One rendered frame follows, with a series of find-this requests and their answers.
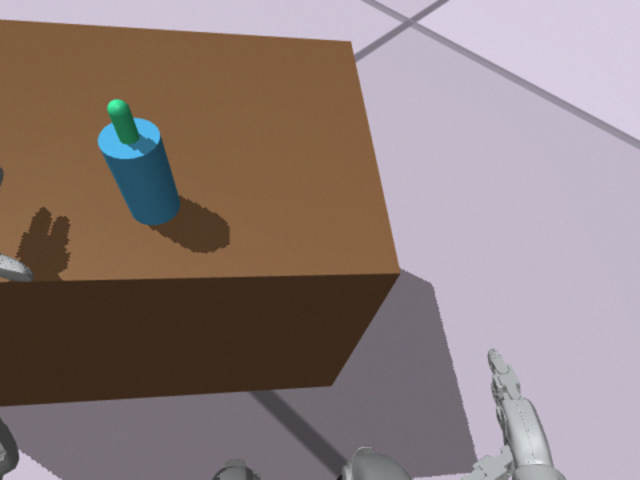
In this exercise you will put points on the right robot arm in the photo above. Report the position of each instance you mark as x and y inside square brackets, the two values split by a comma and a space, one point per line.
[537, 472]

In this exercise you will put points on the bottle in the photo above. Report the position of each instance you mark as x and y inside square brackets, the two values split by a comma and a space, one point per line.
[135, 154]

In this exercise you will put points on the right robot hand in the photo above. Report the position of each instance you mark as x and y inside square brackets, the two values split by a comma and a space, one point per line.
[525, 442]

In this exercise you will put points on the left robot arm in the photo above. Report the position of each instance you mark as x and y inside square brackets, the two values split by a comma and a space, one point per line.
[9, 455]

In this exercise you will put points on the left robot hand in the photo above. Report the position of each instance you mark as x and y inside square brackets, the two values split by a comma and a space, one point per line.
[11, 268]

